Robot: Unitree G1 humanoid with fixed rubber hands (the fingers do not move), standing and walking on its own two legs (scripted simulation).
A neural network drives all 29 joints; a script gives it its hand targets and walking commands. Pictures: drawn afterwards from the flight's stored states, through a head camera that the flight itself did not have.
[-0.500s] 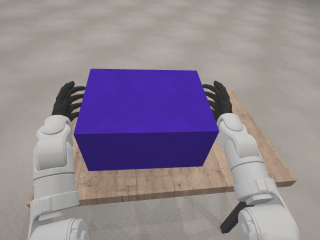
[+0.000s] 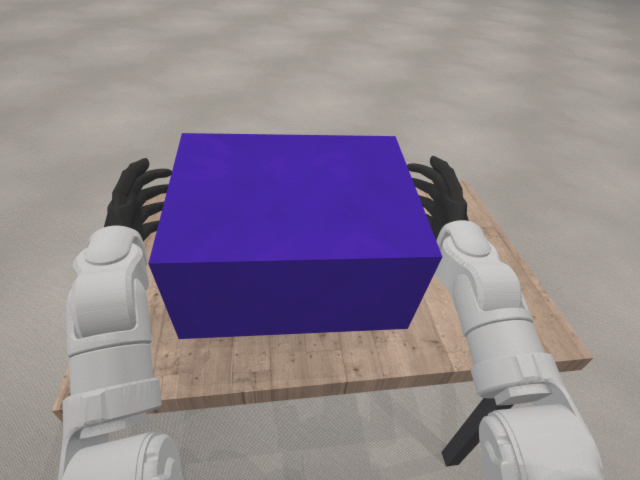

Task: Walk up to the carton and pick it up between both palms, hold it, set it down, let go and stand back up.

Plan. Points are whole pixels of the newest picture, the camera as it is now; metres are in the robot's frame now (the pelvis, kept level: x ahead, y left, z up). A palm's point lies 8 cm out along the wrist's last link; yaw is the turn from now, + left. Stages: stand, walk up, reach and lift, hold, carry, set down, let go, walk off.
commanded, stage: hold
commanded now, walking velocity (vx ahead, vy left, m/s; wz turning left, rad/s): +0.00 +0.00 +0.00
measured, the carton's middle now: (294, 230) +0.39 +0.00 +0.14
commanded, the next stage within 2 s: none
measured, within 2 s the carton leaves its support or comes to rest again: neither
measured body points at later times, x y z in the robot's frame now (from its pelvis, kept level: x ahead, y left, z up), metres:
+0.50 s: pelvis +0.00 +0.00 +0.00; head -0.03 +0.02 +0.45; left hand +0.36 +0.20 +0.18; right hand +0.37 -0.18 +0.17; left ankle +0.03 +0.15 -0.75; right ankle -0.03 -0.14 -0.75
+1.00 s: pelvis -0.01 +0.01 +0.00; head -0.04 +0.03 +0.45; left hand +0.36 +0.20 +0.17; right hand +0.37 -0.17 +0.17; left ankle +0.03 +0.15 -0.75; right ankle -0.03 -0.14 -0.75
